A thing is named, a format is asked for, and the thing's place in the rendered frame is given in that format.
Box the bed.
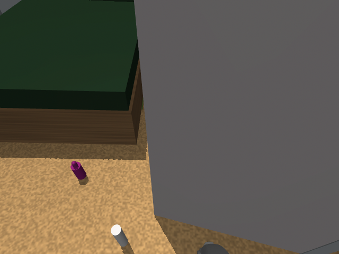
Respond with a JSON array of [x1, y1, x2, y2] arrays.
[[0, 0, 143, 145]]

